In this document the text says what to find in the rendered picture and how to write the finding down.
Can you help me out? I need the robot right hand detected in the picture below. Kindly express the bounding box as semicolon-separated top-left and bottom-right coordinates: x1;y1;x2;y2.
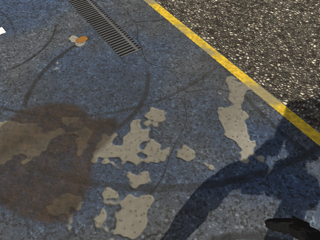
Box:
265;216;320;240

